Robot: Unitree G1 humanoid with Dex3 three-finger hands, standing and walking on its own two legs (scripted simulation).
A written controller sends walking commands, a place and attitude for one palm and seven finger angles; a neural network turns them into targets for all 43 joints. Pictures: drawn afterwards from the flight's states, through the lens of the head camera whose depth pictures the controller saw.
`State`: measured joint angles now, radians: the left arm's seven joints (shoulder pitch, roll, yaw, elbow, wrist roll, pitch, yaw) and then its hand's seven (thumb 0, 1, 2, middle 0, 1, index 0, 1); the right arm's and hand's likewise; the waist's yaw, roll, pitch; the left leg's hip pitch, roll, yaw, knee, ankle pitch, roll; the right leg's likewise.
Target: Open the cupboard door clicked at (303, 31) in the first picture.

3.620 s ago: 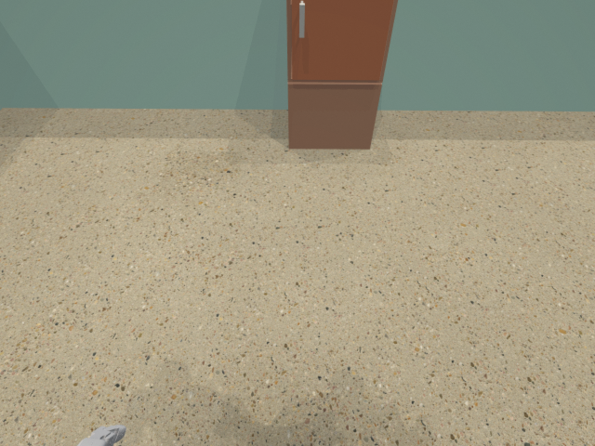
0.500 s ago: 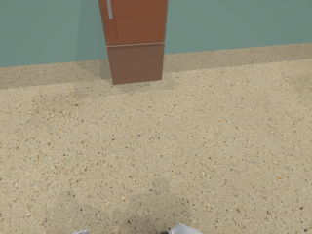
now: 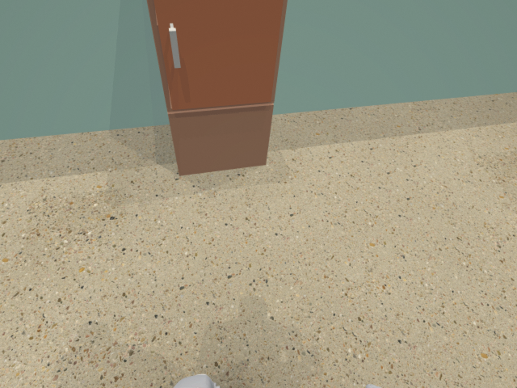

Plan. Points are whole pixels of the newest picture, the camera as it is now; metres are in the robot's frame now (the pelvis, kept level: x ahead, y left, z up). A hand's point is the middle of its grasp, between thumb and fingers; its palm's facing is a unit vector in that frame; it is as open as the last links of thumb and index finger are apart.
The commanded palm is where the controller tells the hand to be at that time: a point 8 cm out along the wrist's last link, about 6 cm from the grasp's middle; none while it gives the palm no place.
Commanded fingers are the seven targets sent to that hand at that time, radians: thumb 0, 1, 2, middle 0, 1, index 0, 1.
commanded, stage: walk to a spot facing it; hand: left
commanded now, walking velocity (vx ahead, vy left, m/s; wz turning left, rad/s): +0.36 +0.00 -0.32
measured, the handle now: (174, 45) +1.09 +0.40 -0.06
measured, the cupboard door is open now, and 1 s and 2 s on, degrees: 0 0 0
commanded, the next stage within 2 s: turn to face it in 0.60 s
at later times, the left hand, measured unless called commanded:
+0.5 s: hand (219, 273) +0.35 +0.11 -0.16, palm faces -0.23 -0.95 -0.20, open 7.4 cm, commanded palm none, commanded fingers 0.00 0.90 0.90 -0.20 -0.30 -0.20 -0.30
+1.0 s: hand (232, 258) +0.40 +0.09 -0.18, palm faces -0.03 -0.99 -0.14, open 7.4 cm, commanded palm none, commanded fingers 0.00 0.90 0.90 -0.20 -0.30 -0.20 -0.30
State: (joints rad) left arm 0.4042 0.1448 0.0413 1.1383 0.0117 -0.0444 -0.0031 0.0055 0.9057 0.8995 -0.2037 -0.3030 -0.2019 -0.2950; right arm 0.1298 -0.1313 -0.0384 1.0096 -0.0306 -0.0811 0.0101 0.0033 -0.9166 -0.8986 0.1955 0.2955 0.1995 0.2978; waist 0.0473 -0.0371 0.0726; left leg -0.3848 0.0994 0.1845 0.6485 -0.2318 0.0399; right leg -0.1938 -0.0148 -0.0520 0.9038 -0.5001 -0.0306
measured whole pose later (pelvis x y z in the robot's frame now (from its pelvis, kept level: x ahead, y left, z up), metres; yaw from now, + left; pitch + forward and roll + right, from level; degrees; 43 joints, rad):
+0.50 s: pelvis +0.21 -0.04 -0.01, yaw -12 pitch +0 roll +1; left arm 0.13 0.17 0.06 0.98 0.03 -0.02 -0.04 0.01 0.91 0.90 -0.20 -0.30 -0.20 -0.29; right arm 0.47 -0.13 -0.05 1.15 -0.02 -0.05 -0.01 0.00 -0.91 -0.90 0.20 0.30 0.20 0.30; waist -0.05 0.03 0.08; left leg 0.04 0.17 0.38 0.59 -0.50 -0.07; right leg -0.45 -0.05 -0.16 0.62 -0.17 -0.07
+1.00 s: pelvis +0.38 -0.07 +0.00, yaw -6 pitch -2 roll -1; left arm 0.31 0.14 0.03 1.08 0.01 -0.02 0.02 0.00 0.91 0.90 -0.20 -0.30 -0.20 -0.30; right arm 0.17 -0.16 -0.04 1.01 -0.02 0.00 0.01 0.00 -0.91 -0.90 0.19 0.30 0.20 0.30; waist 0.02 -0.01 0.05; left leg -0.38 0.06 0.13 0.63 -0.18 0.03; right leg -0.11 -0.05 -0.24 0.65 -0.45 -0.01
